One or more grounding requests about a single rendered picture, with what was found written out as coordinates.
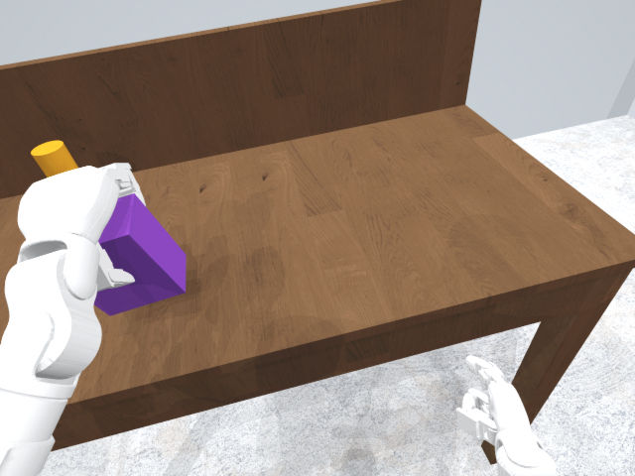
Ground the robot right hand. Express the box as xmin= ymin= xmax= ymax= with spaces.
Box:
xmin=456 ymin=355 xmax=532 ymax=446

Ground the sponge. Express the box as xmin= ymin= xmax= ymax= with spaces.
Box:
xmin=94 ymin=193 xmax=186 ymax=316

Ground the robot left hand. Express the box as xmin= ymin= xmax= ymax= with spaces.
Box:
xmin=18 ymin=163 xmax=146 ymax=292

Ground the robot right forearm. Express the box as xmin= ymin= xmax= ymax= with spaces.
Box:
xmin=495 ymin=427 xmax=557 ymax=476

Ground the table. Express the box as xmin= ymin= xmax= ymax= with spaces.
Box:
xmin=0 ymin=0 xmax=635 ymax=465

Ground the robot left forearm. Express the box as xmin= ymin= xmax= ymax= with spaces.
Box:
xmin=0 ymin=232 xmax=102 ymax=476

